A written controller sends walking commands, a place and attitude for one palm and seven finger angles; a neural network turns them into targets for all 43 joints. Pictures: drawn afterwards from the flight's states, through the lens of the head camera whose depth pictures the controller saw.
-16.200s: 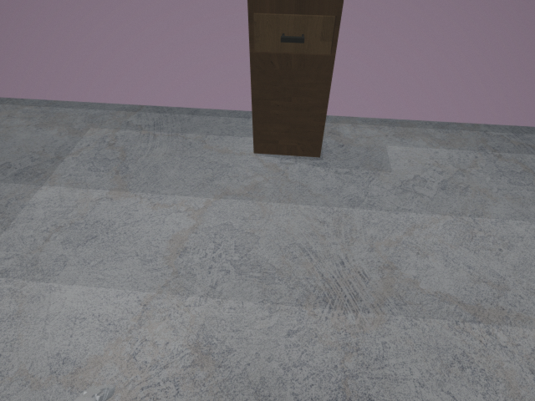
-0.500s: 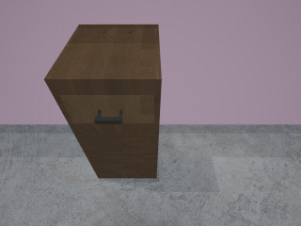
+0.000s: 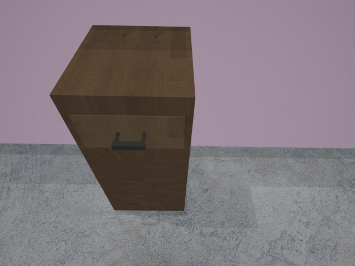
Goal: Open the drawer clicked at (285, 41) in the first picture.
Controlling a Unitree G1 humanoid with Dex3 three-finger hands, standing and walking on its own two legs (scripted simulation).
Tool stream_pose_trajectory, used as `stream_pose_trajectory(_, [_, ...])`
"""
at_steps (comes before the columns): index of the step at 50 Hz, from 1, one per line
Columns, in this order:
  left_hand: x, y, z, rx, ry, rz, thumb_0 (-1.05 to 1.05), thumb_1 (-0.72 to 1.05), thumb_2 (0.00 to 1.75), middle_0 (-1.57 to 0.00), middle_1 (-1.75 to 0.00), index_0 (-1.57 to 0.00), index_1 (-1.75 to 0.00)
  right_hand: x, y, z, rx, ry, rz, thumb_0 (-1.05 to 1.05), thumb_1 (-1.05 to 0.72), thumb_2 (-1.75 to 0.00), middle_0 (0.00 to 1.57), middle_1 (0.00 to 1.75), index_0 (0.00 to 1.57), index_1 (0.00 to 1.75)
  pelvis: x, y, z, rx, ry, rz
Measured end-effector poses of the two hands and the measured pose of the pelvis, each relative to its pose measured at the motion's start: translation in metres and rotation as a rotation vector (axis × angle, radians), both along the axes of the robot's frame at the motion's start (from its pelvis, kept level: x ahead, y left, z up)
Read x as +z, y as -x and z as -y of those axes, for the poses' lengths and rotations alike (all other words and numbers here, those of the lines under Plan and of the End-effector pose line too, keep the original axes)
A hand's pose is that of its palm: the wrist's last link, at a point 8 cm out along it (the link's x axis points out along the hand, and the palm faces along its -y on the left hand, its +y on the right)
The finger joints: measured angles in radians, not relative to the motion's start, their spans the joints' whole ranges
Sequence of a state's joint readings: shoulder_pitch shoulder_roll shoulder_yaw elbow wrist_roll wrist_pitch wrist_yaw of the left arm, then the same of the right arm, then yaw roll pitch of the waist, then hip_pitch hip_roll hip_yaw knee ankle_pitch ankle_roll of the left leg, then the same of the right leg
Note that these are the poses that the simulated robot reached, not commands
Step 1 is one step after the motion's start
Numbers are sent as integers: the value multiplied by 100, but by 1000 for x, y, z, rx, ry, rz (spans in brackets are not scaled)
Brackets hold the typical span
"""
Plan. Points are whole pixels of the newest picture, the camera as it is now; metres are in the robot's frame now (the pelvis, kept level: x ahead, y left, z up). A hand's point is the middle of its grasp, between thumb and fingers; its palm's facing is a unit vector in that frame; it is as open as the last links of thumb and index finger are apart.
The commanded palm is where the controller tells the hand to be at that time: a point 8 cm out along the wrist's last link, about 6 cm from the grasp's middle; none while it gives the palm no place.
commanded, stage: raise the hand with hooked fingers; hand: left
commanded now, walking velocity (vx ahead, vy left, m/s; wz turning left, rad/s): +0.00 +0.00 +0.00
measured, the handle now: (129, 140) +0.48 +0.20 -0.07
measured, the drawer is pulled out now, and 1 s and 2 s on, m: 0.00 0.00 0.00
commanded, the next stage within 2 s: move the hooked fingers above the handle in 1.84 s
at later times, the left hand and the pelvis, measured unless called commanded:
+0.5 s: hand (90, 255) +0.15 +0.21 -0.06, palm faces +0.06 -0.07 -1.00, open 9.3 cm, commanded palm +0.15 +0.22 +0.01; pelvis -0.03 -0.04 -0.06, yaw +0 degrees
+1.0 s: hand (88, 190) +0.26 +0.22 +0.02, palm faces +0.15 -0.08 -0.99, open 12.3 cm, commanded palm +0.24 +0.23 +0.08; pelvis +0.00 +0.00 -0.02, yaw -2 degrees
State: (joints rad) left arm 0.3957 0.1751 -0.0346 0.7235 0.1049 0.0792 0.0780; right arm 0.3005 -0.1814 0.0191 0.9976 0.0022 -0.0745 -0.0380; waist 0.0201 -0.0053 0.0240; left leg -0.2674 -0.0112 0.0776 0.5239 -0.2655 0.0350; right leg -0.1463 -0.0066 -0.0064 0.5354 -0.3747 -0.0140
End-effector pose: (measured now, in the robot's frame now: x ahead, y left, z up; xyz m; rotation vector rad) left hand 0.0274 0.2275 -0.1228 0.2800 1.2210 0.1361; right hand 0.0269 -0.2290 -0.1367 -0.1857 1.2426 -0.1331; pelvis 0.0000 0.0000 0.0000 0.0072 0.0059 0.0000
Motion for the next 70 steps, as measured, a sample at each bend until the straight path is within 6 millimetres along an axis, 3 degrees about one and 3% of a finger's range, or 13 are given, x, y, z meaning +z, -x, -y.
stream_pose_trajectory(6, [114, -108, -13, -303, -452, 570, 2, 87, 88, -21, -33, -21, -34, 8, -62, 12, 30, 0, 389, 1, -91, -90, 20, 30, 20, 30, -11, 18, 5, 24, -49, -40])
stream_pose_trajectory(10, [153, -146, 1, -551, -791, 733, 1, 80, 85, -21, -37, -21, -38, 13, -106, 22, 67, -7, 522, 1, -91, -90, 20, 30, 20, 30, -21, 27, 10, -8, -40, -89])
stream_pose_trajectory(13, [142, -145, 17, -693, -895, 738, 1, 74, 82, -21, -41, -21, -42, 22, -130, 29, 76, -19, 560, 1, -91, -90, 20, 30, 20, 30, -28, 30, 18, -44, -53, -126])
stream_pose_trajectory(19, [99, -98, 40, -840, -917, 658, 0, 59, 77, -23, -50, -23, -50, 30, -166, 39, 187, 27, 540, 1, -91, -90, 20, 30, 20, 30, -40, 30, 33, -36, -51, -169])
stream_pose_trajectory(22, [102, -88, 34, -843, -992, 688, 0, 51, 74, -24, -54, -25, -55, 23, -181, 38, 225, 47, 529, 1, -90, -90, 20, 30, 20, 30, -48, 29, 37, -15, -39, -179])
stream_pose_trajectory(25, [119, -99, 21, -804, -1102, 771, 0, 43, 71, -26, -59, -26, -60, 12, -192, 30, 233, 26, 534, 1, -91, -90, 20, 30, 20, 30, -56, 28, 39, 5, -27, -179])
stream_pose_trajectory(30, [151, -141, 5, -692, -1214, 805, 0, 32, 66, -26, -67, -27, -67, -1, -188, 11, 191, -58, 519, 1, -91, -90, 20, 30, 20, 30, -56, 25, 39, 13, -23, -170])
stream_pose_trajectory(34, [161, -170, 8, -667, -1129, 719, 0, 23, 62, -26, -72, -27, -73, 0, -170, 4, 143, -97, 451, 1, -90, -90, 20, 30, 20, 30, -41, 17, 35, -6, -37, -157])
stream_pose_trajectory(44, [169, -194, 24, -869, -996, 788, 0, 0, 52, -28, -87, -29, -88, 12, -135, 29, 75, 21, 340, 1, -90, -90, 20, 30, 20, 30, -22, 0, 15, -50, -27, -133])
stream_pose_trajectory(49, [192, -204, 6, -810, -1104, 878, 0, -11, 47, -29, -95, -30, -95, 14, -139, 29, 50, 38, 344, 1, -90, -90, 20, 30, 20, 30, -23, -3, 2, -44, -12, -127])
stream_pose_trajectory(54, [205, -220, -13, -715, -1132, 840, 0, -23, 42, -30, -102, -30, -103, 19, -151, 11, 37, 1, 372, 1, -91, -90, 20, 30, 20, 30, -20, -4, -9, -39, -5, -104])
stream_pose_trajectory(63, [225, -245, -16, -796, -1068, 825, 0, -41, 34, -31, -114, -32, -115, 40, -167, -30, 85, -41, 417, 1, -91, -90, 20, 30, 20, 30, -10, -2, -20, -33, 5, -54])
stream_pose_trajectory(70, [248, -256, -31, -808, -1099, 835, 0, -47, 31, -32, -118, -32, -119, 41, -162, -45, 106, -62, 396, 1, -90, -90, 20, 30, 20, 30, -5, 1, -27, -27, 11, -34])
